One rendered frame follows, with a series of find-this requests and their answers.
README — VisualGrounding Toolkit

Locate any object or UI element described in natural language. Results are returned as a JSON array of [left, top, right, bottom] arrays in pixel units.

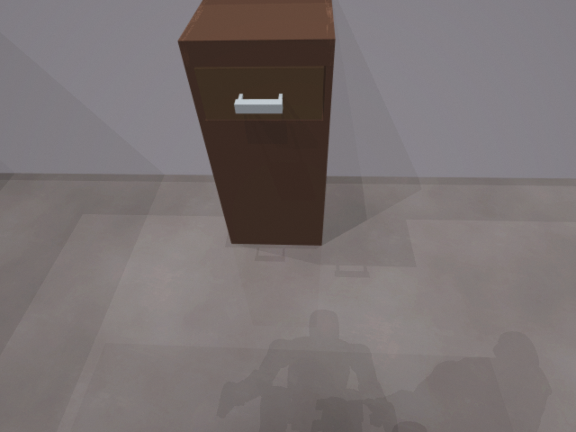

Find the cabinet
[[178, 0, 336, 246]]

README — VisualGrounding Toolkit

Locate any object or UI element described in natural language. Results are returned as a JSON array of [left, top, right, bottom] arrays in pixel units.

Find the handle
[[234, 94, 283, 113]]

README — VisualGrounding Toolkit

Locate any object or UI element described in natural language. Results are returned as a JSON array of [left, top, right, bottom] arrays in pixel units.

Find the drawer
[[194, 66, 324, 119]]

